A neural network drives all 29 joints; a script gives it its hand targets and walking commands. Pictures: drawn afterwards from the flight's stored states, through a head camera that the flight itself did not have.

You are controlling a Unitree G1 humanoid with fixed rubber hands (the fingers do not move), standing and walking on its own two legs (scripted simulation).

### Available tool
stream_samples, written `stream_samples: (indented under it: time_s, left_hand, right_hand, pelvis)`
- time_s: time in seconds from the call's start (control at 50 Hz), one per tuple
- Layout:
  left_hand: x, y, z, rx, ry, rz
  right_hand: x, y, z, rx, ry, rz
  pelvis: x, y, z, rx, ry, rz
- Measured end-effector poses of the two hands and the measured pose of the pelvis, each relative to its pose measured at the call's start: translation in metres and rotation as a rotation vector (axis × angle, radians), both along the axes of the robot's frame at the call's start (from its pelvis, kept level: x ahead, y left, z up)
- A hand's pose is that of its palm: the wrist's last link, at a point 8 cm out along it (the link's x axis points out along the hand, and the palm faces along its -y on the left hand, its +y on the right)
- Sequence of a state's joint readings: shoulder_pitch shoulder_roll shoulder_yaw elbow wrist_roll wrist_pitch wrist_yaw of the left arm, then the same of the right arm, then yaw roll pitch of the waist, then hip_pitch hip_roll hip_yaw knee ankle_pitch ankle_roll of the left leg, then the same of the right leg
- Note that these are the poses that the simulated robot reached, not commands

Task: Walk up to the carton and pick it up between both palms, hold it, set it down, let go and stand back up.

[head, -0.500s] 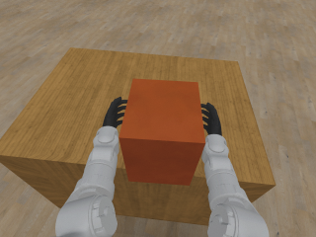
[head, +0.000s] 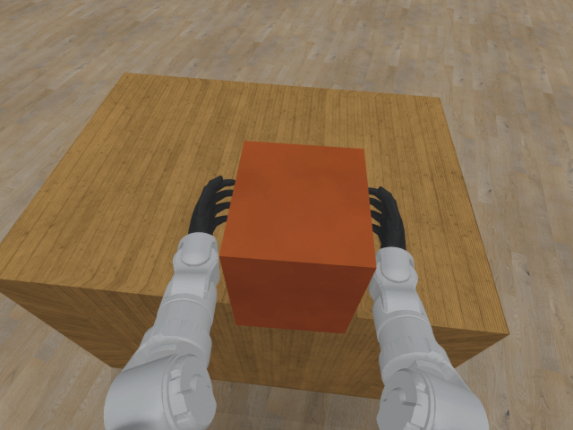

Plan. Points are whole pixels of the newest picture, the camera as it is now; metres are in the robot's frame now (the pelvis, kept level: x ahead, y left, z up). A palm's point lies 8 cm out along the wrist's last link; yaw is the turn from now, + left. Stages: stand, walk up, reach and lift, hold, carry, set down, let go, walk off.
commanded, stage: set down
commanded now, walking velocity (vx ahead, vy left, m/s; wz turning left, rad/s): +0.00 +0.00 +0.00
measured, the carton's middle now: (296, 241) +0.41 -0.02 -0.01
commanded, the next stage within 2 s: none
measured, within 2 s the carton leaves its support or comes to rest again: neither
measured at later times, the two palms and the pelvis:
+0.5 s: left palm (204, 230) +0.40 +0.12 +0.04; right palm (390, 243) +0.38 -0.16 +0.04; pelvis -0.01 +0.00 +0.00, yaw +0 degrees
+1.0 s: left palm (202, 229) +0.40 +0.12 +0.04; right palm (390, 243) +0.38 -0.16 +0.03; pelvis -0.01 +0.00 +0.00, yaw -1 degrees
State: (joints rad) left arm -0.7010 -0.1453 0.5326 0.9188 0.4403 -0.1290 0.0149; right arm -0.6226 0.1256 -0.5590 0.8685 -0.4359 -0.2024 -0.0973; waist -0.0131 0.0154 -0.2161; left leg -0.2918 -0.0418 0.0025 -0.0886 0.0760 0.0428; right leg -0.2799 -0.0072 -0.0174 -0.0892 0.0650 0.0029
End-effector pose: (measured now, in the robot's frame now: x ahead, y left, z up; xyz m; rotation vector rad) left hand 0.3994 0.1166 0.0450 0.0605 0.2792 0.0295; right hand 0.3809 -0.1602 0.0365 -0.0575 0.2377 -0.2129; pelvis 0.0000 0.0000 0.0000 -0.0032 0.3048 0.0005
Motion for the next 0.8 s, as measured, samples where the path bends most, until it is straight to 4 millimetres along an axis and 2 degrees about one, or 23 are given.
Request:
stream_samples:
  time_s: [0.3,0.8]
  left_hand:
    - [-0.0015,0.0006,-0.0012,-0.011,-0.010,-0.006]
    - [-0.0014,0.0008,-0.0020,-0.005,-0.021,-0.011]
  right_hand:
    - [-0.0028,0.0005,0.0012,-0.027,-0.007,-0.002]
    - [-0.0032,0.0003,-0.0008,-0.008,-0.016,-0.004]
  pelvis:
    - [-0.0077,-0.0012,-0.0005,0.000,0.008,-0.012]
    - [-0.0077,-0.0006,-0.0007,0.000,0.013,-0.012]
